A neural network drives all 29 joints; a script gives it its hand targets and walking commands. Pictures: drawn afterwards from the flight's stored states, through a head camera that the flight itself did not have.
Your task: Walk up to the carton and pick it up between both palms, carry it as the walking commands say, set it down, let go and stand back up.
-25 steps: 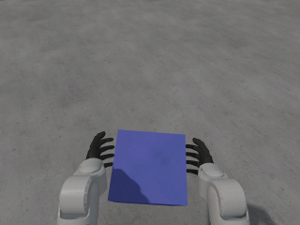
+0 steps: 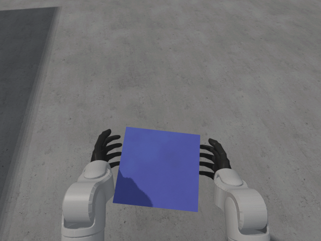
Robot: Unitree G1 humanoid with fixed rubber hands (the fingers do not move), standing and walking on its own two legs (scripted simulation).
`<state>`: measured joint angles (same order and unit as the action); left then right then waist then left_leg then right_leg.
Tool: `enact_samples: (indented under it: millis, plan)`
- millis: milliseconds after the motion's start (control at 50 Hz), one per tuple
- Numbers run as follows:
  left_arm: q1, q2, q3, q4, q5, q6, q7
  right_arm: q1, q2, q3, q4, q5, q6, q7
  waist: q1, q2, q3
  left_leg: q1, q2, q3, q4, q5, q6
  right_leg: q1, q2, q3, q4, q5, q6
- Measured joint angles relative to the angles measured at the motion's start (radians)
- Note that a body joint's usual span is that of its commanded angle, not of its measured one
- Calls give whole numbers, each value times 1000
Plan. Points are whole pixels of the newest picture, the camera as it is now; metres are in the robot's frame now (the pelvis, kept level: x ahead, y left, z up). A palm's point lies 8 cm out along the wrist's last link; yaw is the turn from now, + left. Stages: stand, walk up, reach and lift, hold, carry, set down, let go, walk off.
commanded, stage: carry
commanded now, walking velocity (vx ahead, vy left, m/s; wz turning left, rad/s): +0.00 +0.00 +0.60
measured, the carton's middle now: (158, 171) +0.31 +0.02 -0.01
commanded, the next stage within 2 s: none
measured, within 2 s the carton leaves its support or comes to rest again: neither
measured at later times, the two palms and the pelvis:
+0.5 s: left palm (70, 210) +0.19 +0.20 +0.05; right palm (188, 173) +0.28 -0.05 +0.06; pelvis -0.02 -0.03 -0.01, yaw +18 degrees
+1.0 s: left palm out of the picture +0.13 +0.19 +0.09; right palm (184, 175) +0.26 -0.04 +0.08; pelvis -0.03 -0.08 -0.01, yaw +37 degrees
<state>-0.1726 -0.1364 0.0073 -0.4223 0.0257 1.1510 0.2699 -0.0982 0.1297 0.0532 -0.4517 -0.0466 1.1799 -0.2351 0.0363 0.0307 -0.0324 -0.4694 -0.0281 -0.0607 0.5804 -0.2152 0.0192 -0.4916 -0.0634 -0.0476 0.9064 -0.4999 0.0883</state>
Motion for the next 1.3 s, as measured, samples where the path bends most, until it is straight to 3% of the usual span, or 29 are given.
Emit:
enact_samples:
  millis: [80, 120, 180, 240, 300, 380, 420, 460, 500, 540, 620, 720, 740, 780, 840, 920, 1000, 1080, 1120, 1160, 1220, 1300]
  plan:
    - [-34, -6, -1, 7, 5, -21, -9, -32, 3, -4, -15, -29, -1, -12, -5, 1, -23, -29, -15, -38, 1, 14, -24, 110, 16, -2, -242, 69, 2]
    - [-30, -6, -11, 31, 14, -22, -16, -33, 2, -11, 5, -36, 5, -15, -4, 13, -36, -53, -14, -44, 54, -18, -40, 139, 16, -26, -308, 185, -40]
    - [3, 0, -35, 73, 18, -2, -29, 5, -1, -22, 32, -26, 29, -22, -43, 10, -33, -82, -13, 35, 219, -219, -61, 159, -19, -69, -246, 99, -78]
    - [34, 4, -41, 86, 22, 13, -35, 34, -2, -21, 24, -2, 56, -24, -76, -5, -19, -86, 13, 124, 299, -248, -83, 191, -62, -120, -228, 65, -74]
    - [41, 4, -13, 44, 27, 7, -39, 14, -1, -3, 1, 18, 58, -25, -84, -19, 16, -79, 44, 158, 320, -229, -96, 190, -81, -155, -202, 52, -73]
    - [22, 2, 7, -14, 22, -1, -30, -33, 2, 1, -18, 20, 38, -24, -79, -49, 46, -17, 59, 183, 176, -178, -95, 165, -111, -214, -151, 26, -66]
    - [11, 1, 20, -26, 24, -1, -22, -54, 4, 6, 4, 15, 20, -19, -68, -103, 63, 5, 23, 203, 106, -77, -32, 135, -156, -205, -84, 17, -52]
    - [15, 2, 33, -25, 24, 1, -16, -73, 7, 10, 40, 13, 12, -12, -46, -109, 87, 4, 21, 196, 113, -72, 17, 77, -127, -132, 58, -49, -25]
    - [25, 3, 29, -24, 20, 8, -5, -72, 7, 6, 62, 12, 8, -4, -30, -80, 109, 11, 37, 170, 107, -70, 27, 34, -75, -86, 172, -129, -10]
    - [29, 3, 16, -26, 9, 15, -3, -52, 5, 1, 56, 6, 3, 0, -12, -57, 117, 21, 40, 148, 76, -50, 20, 10, -52, -61, 198, -126, -3]
    - [4, 0, -1, -36, -13, 7, -5, -28, 2, -16, -3, -6, -9, -2, 3, -21, 110, 17, 29, 106, 25, -4, 19, 11, -33, -26, 75, -52, 3]
    - [-41, -7, 6, -22, 1, -18, -10, -46, 4, -11, -40, -23, -7, -10, -10, 9, 74, -4, 22, 60, 5, 30, -1, 80, 0, -30, -157, 17, 1]
    - [-45, -8, 7, -11, 8, -18, -12, -45, 4, -8, -39, -25, -2, -11, -13, 11, 58, -13, 17, 50, 11, 31, -8, 112, 3, -42, -233, 63, -4]
    - [-47, -9, 1, 24, 19, -17, -19, -39, 2, -12, -25, -28, 12, -13, -25, 34, 33, -33, 20, 30, 58, -2, -23, 132, 9, -77, -280, 204, -62]
    - [-31, -5, -16, 72, 30, 5, -30, -12, 0, -20, 4, -20, 38, -20, -62, 20, 8, -81, 16, 88, 300, -211, -50, 147, -36, -124, -228, 133, -95]
    - [-5, -1, -3, 91, 41, 23, -40, -19, 0, -16, 36, 1, 72, -23, -88, -4, -7, -85, 48, 146, 466, -238, -79, 170, -85, -172, -218, 110, -87]
    - [-28, -5, 25, 55, 42, 26, -39, -66, 5, -11, 35, 4, 66, -32, -88, -33, 13, -50, 77, 163, 400, -221, -91, 155, -119, -224, -198, 106, -88]
    - [-62, -12, 36, 37, 48, 27, -24, -113, 13, -24, 47, 0, 51, -34, -77, -71, 28, 43, 75, 198, 164, -161, -84, 115, -165, -275, -137, 83, -74]
    - [-62, -10, 47, 43, 49, 24, -19, -125, 16, -22, 81, -4, 37, -28, -67, -113, 40, 58, 40, 209, 112, -114, -32, 76, -198, -241, -60, 45, -50]
    - [-43, -7, 55, 57, 46, 23, -15, -129, 17, -18, 121, -2, 32, -20, -47, -103, 67, 51, 45, 193, 133, -126, 6, 27, -147, -151, 88, -93, -15]
    - [-14, -2, 50, 53, 29, 27, -4, -111, 13, -16, 132, 7, 31, -10, -22, -73, 103, 62, 52, 162, 108, -109, 13, -12, -81, -80, 211, -152, 10]
    - [-30, -5, 38, 2, -10, 17, -1, -93, 10, -29, 63, 2, 3, -13, 0, -42, 120, 47, 37, 121, 55, -56, 11, -18, -42, -38, 136, -85, 18]
